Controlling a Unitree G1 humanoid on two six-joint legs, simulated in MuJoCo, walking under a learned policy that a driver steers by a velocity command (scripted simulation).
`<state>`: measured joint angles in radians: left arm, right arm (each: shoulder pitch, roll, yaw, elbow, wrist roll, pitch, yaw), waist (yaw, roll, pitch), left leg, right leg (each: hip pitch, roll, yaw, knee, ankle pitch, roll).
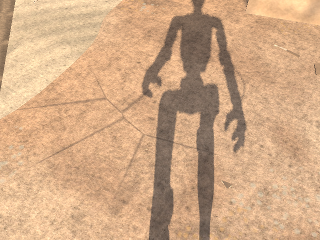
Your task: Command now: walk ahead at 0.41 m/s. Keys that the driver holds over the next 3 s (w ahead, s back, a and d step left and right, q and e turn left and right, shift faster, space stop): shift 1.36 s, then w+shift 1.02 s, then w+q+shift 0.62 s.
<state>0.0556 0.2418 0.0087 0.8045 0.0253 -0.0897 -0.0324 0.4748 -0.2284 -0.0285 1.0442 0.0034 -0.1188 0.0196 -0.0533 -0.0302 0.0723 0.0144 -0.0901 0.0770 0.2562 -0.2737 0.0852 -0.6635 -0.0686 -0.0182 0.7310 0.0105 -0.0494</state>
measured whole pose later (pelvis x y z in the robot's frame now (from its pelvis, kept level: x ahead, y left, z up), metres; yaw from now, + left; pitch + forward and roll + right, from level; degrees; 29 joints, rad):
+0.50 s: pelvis +0.18 -0.01 -0.01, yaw +0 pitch -1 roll -1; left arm 0.28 0.19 0.00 1.01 0.01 -0.02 0.01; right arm 0.23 -0.18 0.00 1.05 -0.03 0.03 -0.03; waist 0.01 0.01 0.01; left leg -0.25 0.02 -0.02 0.54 -0.28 0.02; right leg -0.32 0.07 -0.08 0.43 -0.09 -0.09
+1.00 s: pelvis +0.21 +0.01 +0.00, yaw -1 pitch -1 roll +0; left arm 0.30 0.15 0.00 1.12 0.01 -0.01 0.03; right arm 0.35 -0.13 0.01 1.12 -0.01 -0.02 -0.04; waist 0.01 0.00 0.00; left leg -0.14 -0.02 0.01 0.41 -0.25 0.02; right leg -0.26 0.03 -0.04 0.39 -0.11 -0.05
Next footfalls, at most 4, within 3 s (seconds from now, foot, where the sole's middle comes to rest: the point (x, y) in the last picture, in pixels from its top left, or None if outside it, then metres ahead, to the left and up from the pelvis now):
0.10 right None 0.31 -0.08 -0.78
0.48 left None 0.24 0.12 -0.78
1.68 right None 0.38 -0.13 -0.78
2.16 left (148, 156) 0.84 0.04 -0.78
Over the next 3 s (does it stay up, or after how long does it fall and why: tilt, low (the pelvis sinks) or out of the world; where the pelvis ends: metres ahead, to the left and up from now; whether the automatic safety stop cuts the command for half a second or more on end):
stays up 1.43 0.02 -0.03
